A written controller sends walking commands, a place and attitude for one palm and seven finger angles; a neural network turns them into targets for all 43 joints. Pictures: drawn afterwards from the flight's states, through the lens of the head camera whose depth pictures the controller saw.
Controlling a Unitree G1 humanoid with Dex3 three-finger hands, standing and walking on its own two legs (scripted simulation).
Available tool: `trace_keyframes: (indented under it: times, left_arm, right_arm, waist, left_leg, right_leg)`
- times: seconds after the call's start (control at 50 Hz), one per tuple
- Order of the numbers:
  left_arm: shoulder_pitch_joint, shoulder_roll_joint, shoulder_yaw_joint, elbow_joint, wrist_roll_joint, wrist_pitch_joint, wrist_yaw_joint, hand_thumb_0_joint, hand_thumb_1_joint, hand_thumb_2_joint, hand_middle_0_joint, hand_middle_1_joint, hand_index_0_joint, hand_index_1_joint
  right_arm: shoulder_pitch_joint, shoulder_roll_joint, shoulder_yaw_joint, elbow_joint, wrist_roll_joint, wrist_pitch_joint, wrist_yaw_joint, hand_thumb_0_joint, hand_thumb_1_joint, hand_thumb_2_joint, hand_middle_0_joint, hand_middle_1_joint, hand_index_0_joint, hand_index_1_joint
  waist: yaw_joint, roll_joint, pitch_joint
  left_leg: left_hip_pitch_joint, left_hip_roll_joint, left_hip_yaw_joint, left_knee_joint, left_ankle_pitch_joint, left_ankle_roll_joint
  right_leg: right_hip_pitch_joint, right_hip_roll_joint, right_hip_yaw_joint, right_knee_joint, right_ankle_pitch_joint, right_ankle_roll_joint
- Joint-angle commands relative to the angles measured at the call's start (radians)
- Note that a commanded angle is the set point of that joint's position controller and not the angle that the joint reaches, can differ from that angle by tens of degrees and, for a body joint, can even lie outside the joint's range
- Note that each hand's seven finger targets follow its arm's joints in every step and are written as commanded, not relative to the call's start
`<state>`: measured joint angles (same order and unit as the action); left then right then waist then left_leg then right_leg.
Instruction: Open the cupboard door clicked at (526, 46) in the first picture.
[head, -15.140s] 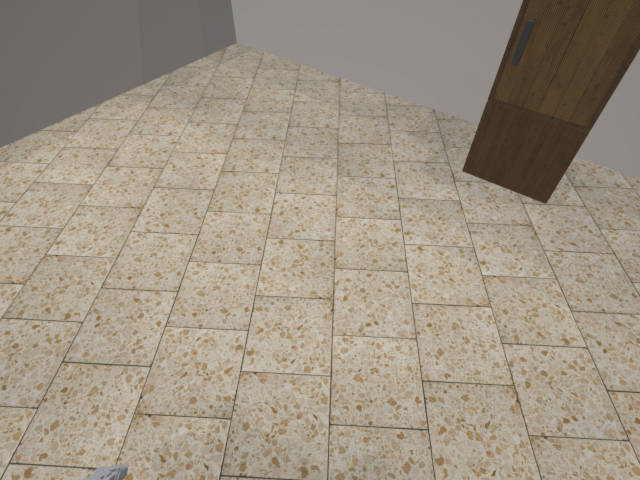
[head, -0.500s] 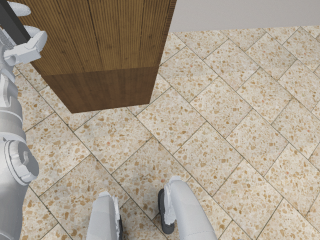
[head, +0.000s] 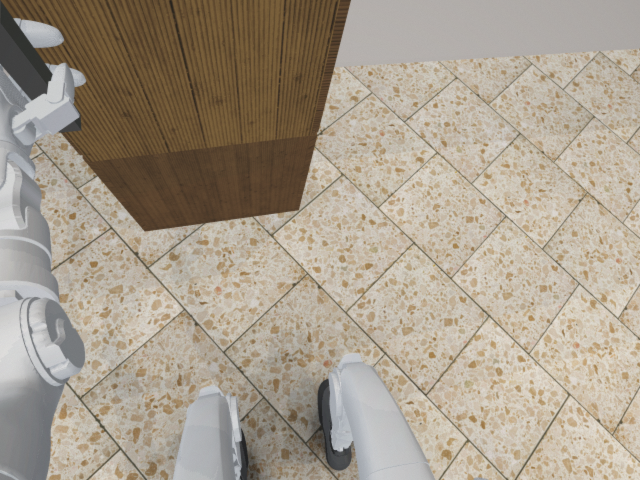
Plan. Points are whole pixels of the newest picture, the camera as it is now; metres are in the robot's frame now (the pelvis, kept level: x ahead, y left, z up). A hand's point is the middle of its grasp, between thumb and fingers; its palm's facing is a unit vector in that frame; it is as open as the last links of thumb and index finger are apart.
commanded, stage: pull the door open along its arc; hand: left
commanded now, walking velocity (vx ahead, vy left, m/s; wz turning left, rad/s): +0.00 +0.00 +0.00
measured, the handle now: (34, 60) +0.58 +0.25 +0.04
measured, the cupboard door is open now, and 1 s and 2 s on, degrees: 1 46 46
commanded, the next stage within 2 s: open thumb and fingers to let go in 0.90 s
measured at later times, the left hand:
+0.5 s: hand (128, 201) +0.42 +0.15 +0.04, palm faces +0.46 -0.89 +0.02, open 6.0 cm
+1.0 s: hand (237, 279) +0.33 +0.05 +0.04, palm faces +0.41 -0.91 -0.02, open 6.3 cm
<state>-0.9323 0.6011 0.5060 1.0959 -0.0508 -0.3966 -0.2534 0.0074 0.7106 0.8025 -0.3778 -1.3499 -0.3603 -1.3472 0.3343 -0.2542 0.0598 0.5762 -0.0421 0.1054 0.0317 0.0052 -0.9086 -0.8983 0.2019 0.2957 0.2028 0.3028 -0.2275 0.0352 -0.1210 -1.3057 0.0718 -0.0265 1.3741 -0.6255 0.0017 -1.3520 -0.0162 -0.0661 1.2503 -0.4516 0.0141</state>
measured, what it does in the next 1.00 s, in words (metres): stands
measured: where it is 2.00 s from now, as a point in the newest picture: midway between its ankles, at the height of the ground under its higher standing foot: (287, 462)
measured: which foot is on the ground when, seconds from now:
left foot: down 0.00-1.00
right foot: down 0.00-1.00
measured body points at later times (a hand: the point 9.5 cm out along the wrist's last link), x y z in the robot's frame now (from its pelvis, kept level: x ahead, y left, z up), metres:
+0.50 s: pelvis +0.02 +0.00 +0.03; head +0.16 +0.01 +0.46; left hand +0.39 +0.20 +0.04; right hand +0.16 -0.24 -0.09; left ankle -0.01 +0.11 -0.60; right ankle +0.06 -0.14 -0.60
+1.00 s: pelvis +0.02 -0.03 +0.03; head +0.13 -0.03 +0.47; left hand +0.31 +0.10 +0.04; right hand +0.19 -0.25 -0.09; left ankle -0.01 +0.11 -0.60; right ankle +0.06 -0.14 -0.60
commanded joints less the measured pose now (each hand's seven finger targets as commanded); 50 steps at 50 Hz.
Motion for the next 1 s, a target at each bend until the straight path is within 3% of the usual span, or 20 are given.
trace_keyframes:
  times: [0.0,0.06,0.08,0.16,0.2,0.22,0.24,0.26,0.28,0.34,0.44,0.48,0.54,0.72,0.86,0.92,0.96,0.98]
  left_arm:
    - [-0.166,0.215,0.006,-0.293,-0.038,-0.075,-0.012,0.0,0.9,0.9,-0.4,-1.35,-0.4,-1.35]
    - [-0.026,0.153,-0.015,-0.393,-0.065,-0.079,-0.008,0.0,0.9,0.9,-0.4,-1.35,-0.4,-1.35]
    - [0.038,0.109,-0.039,-0.407,-0.073,-0.077,-0.005,0.0,0.9,0.9,-0.4,-1.35,-0.4,-1.35]
    - [0.197,0.027,-0.071,-0.517,-0.1,-0.092,0.02,0.0,0.9,0.9,-0.4,-1.35,-0.4,-1.35]
    - [0.277,-0.027,-0.093,-0.534,-0.113,-0.1,0.036,0.0,0.9,0.9,-0.4,-1.35,-0.4,-1.35]
    - [0.296,-0.046,0.037,-0.593,-0.17,-0.105,0.182,0.0,0.9,0.9,-0.4,-1.35,-0.4,-1.35]
    - [0.369,-0.129,-0.037,-0.594,-0.147,-0.108,0.258,0.0,0.9,0.9,-0.4,-1.35,-0.4,-1.35]
    - [0.407,-0.186,-0.053,-0.61,-0.142,-0.114,0.323,0.0,0.9,0.9,-0.4,-1.35,-0.4,-1.35]
    - [0.421,-0.215,-0.066,-0.629,-0.125,-0.127,0.385,0.0,0.9,0.9,-0.4,-1.35,-0.4,-1.35]
    - [0.462,-0.296,-0.125,-0.699,-0.036,-0.163,0.567,0.0,0.9,0.9,-0.4,-1.35,-0.4,-1.35]
    - [0.478,-0.455,-0.272,-0.744,0.101,-0.176,0.779,0.0,0.9,0.9,-0.4,-1.35,-0.4,-1.35]
    - [0.488,-0.499,-0.337,-0.75,0.142,-0.184,0.801,0.0,0.9,0.9,-0.4,-1.35,-0.4,-1.35]
    - [0.481,-0.544,-0.4,-0.775,0.16,-0.197,0.808,0.0,0.9,0.9,-0.4,-1.35,-0.4,-1.35]
    - [0.643,-0.684,-0.555,-0.81,0.165,-0.214,0.818,0.0,0.9,0.9,-0.4,-1.35,-0.4,-1.35]
    - [0.812,-0.79,-0.694,-0.893,0.226,-0.185,0.854,0.0,0.9,0.9,-0.4,-1.35,-0.4,-1.35]
    - [0.809,-0.801,-0.719,-0.919,0.25,-0.167,0.873,0.0,0.9,0.9,-0.4,-1.35,-0.4,-1.35]
    - [0.732,-0.774,-0.693,-0.908,0.263,-0.158,0.897,0.0,0.9,0.9,-0.4,-1.35,-0.4,-1.35]
    - [0.64,-0.741,-0.654,-0.881,0.259,-0.157,0.914,0.0,0.9,0.9,-0.4,-1.35,-0.4,-1.35]
  right_arm:
    - [0.182,-0.19,-0.08,-0.058,0.011,-0.007,-0.001,0.0,-0.9,-0.9,0.2,0.3,0.2,0.3]
    - [0.164,-0.182,-0.09,-0.075,0.02,-0.014,0.005,0.0,-0.9,-0.9,0.2,0.3,0.2,0.3]
    - [0.153,-0.176,-0.094,-0.082,0.025,-0.017,0.008,0.0,-0.9,-0.9,0.2,0.3,0.2,0.3]
    - [0.12,-0.164,-0.103,-0.096,0.033,-0.032,0.008,0.0,-0.9,-0.9,0.2,0.3,0.2,0.3]
    - [0.099,-0.155,-0.108,-0.101,0.038,-0.041,0.007,0.0,-0.9,-0.9,0.2,0.3,0.2,0.3]
    - [0.078,-0.141,-0.11,-0.124,0.029,-0.045,0.003,0.0,-0.9,-0.9,0.2,0.3,0.2,0.3]
    - [0.063,-0.132,-0.108,-0.122,0.026,-0.052,0.008,0.0,-0.9,-0.9,0.2,0.3,0.2,0.3]
    - [0.06,-0.126,-0.11,-0.123,0.019,-0.056,0.015,0.0,-0.9,-0.9,0.2,0.3,0.2,0.3]
    - [0.055,-0.121,-0.111,-0.12,0.012,-0.06,0.019,0.0,-0.9,-0.9,0.2,0.3,0.2,0.3]
    - [0.04,-0.104,-0.117,-0.124,-0.016,-0.063,0.031,0.0,-0.9,-0.9,0.2,0.3,0.2,0.3]
    - [0.001,-0.082,-0.127,-0.121,-0.043,-0.066,0.031,0.0,-0.9,-0.9,0.2,0.3,0.2,0.3]
    - [-0.011,-0.071,-0.13,-0.107,-0.048,-0.071,0.025,0.0,-0.9,-0.9,0.2,0.3,0.2,0.3]
    - [-0.038,-0.061,-0.132,-0.098,-0.051,-0.084,0.01,0.0,-0.9,-0.9,0.2,0.3,0.2,0.3]
    - [-0.107,-0.028,-0.129,-0.08,-0.053,-0.135,0.007,0.0,-0.9,-0.9,0.2,0.3,0.2,0.3]
    - [-0.148,-0.005,-0.124,-0.097,-0.059,-0.178,0.009,0.0,-0.9,-0.9,0.2,0.3,0.2,0.3]
    - [-0.167,0.002,-0.117,-0.089,-0.062,-0.2,0.003,0.0,-0.9,-0.9,0.2,0.3,0.2,0.3]
    - [-0.185,0.002,-0.114,-0.079,-0.064,-0.204,-0.006,0.0,-0.9,-0.9,0.2,0.3,0.2,0.3]
    - [-0.185,-0.004,-0.111,-0.063,-0.065,-0.205,-0.012,0.0,-0.9,-0.9,0.2,0.3,0.2,0.3]
  waist:
    - [0.062,0.157,-0.65]
    - [0.087,0.148,-0.654]
    - [0.096,0.135,-0.636]
    - [0.118,0.096,-0.582]
    - [0.124,0.071,-0.521]
    - [0.183,0.101,-0.504]
    - [0.176,0.094,-0.482]
    - [0.173,0.068,-0.475]
    - [0.175,0.04,-0.475]
    - [0.191,0.044,-0.476]
    - [0.174,-0.024,-0.489]
    - [0.17,-0.028,-0.502]
    - [0.159,-0.06,-0.498]
    - [0.186,-0.057,-0.469]
    - [0.196,-0.096,-0.445]
    - [0.187,-0.108,-0.42]
    - [0.188,-0.075,-0.391]
    - [0.174,-0.091,-0.365]
  left_leg:
    - [0.403,-0.044,-0.028,-0.191,0.569,0.015]
    - [0.438,-0.046,-0.019,-0.221,0.604,0.012]
    - [0.432,-0.05,-0.011,-0.23,0.595,0.011]
    - [0.434,-0.052,0.003,-0.261,0.598,0.009]
    - [0.409,-0.056,0.019,-0.273,0.559,0.007]
    - [0.388,-0.058,0.021,-0.291,0.554,-0.005]
    - [0.402,-0.054,0.017,-0.297,0.549,-0.015]
    - [0.402,-0.053,0.022,-0.301,0.564,-0.02]
    - [0.393,-0.053,0.024,-0.3,0.567,-0.024]
    - [0.39,-0.055,0.033,-0.29,0.596,-0.031]
    - [0.388,-0.064,0.04,-0.284,0.542,-0.025]
    - [0.397,-0.069,0.046,-0.287,0.522,-0.023]
    - [0.398,-0.074,0.046,-0.286,0.479,-0.018]
    - [0.403,-0.09,0.056,-0.297,0.422,-0.015]
    - [0.405,-0.092,0.046,-0.297,0.417,-0.016]
    - [0.388,-0.092,0.041,-0.286,0.379,-0.016]
    - [0.369,-0.096,0.038,-0.277,0.337,-0.016]
    - [0.348,-0.097,0.033,-0.269,0.303,-0.015]
  right_leg:
    - [0.487,0.047,0.02,-0.114,0.378,-0.032]
    - [0.531,0.046,0.018,-0.132,0.411,-0.033]
    - [0.545,0.046,0.019,-0.14,0.409,-0.033]
    - [0.58,0.042,0.017,-0.155,0.42,-0.032]
    - [0.59,0.039,0.018,-0.166,0.41,-0.03]
    - [0.594,0.032,0.007,-0.162,0.392,-0.033]
    - [0.564,0.036,0.001,-0.157,0.365,-0.035]
    - [0.568,0.034,-0.003,-0.154,0.371,-0.036]
    - [0.582,0.032,-0.002,-0.146,0.385,-0.038]
    - [0.601,0.026,0.006,-0.127,0.429,-0.049]
    - [0.632,0.021,0.014,-0.139,0.438,-0.049]
    - [0.656,0.015,0.021,-0.146,0.452,-0.046]
    - [0.668,0.014,0.026,-0.163,0.439,-0.042]
    - [0.695,0.004,0.027,-0.199,0.409,-0.041]
    - [0.69,0.003,0.019,-0.203,0.397,-0.049]
    - [0.667,-0.003,0.029,-0.207,0.364,-0.047]
    - [0.631,-0.007,0.038,-0.21,0.298,-0.047]
    - [0.607,-0.012,0.044,-0.214,0.251,-0.044]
